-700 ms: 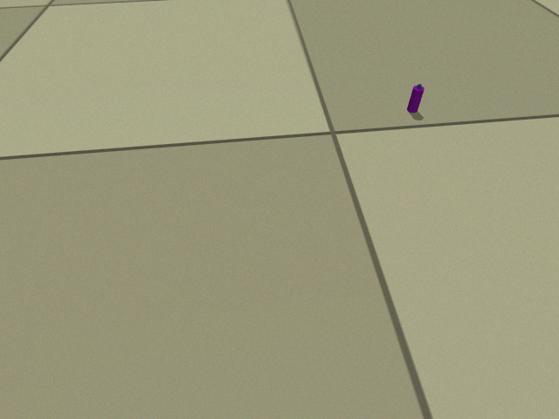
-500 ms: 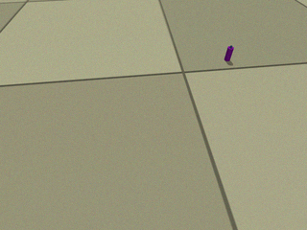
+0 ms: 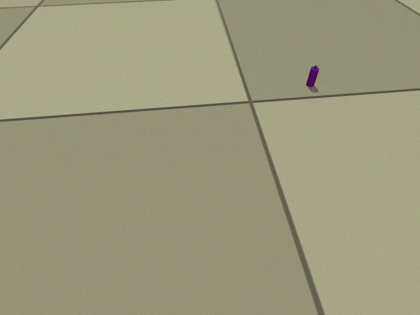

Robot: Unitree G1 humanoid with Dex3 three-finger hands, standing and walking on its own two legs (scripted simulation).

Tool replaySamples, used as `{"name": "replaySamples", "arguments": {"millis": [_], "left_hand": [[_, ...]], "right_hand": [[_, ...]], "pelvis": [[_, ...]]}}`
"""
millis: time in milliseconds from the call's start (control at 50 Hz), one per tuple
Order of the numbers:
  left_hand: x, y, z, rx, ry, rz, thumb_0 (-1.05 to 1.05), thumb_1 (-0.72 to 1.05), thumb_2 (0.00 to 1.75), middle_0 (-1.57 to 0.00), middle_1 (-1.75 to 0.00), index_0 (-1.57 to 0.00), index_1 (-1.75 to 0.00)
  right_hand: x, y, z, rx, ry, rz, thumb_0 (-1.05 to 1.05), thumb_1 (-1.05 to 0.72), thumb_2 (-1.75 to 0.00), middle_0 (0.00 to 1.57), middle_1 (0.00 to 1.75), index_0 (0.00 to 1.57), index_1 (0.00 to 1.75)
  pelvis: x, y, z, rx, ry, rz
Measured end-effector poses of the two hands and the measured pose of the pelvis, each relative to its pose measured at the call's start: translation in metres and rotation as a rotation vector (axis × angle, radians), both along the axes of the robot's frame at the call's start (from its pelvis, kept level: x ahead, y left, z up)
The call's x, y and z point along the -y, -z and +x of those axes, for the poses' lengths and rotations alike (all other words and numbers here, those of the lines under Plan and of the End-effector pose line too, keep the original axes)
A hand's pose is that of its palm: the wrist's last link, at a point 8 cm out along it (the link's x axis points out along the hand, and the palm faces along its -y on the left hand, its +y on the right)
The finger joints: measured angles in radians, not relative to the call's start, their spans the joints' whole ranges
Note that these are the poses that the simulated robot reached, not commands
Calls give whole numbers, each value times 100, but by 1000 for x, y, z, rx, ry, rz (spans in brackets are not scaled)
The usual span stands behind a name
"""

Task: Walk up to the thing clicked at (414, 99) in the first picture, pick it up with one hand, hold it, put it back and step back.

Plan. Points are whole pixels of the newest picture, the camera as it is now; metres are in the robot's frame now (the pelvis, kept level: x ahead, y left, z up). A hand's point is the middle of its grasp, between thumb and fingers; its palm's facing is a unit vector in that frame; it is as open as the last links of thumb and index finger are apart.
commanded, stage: stand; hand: left
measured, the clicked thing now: (312, 75) +1.99 -0.75 -0.69
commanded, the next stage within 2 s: walk up in 0.42 s
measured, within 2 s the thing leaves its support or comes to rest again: neither
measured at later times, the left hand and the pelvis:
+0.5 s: hand out of the picture +0.08 +0.26 -0.15, palm faces -0.06 -0.94 -0.33, open 7.4 cm; pelvis +0.01 +0.00 +0.00, yaw -3 degrees
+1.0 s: hand (171, 259) +0.28 +0.12 -0.14, palm faces -0.23 -0.90 -0.37, open 7.4 cm; pelvis +0.18 -0.14 -0.01, yaw -17 degrees
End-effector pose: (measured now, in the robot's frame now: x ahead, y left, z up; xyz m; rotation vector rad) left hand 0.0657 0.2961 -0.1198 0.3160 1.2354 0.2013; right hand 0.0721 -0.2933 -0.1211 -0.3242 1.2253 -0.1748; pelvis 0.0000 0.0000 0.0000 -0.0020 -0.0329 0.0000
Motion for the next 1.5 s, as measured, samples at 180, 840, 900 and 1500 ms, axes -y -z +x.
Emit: {"name": "replaySamples", "arguments": {"millis": [180,840,900,1500], "left_hand": [[-1,0,-4,-12,-4,2,1,91,90,-20,-30,-20,-30],[81,-23,186,175,230,79,1,91,90,-20,-30,-20,-30],[105,-25,194,129,226,51,1,91,90,-20,-30,-20,-30],[290,-25,664,201,618,-41,1,91,90,-20,-30,-20,-30]], "right_hand": [[0,1,-4,-10,0,1,1,-91,-90,21,30,20,30],[176,14,23,72,213,-101,1,-91,-90,21,30,20,30],[178,5,59,108,207,-58,2,-91,-90,20,30,20,30],[233,-17,262,19,472,-67,1,-91,-90,21,30,20,30]], "pelvis": [[0,0,0,0,1,2],[108,33,102,-8,231,2],[119,19,128,-5,253,-6],[224,11,471,-16,443,31]]}}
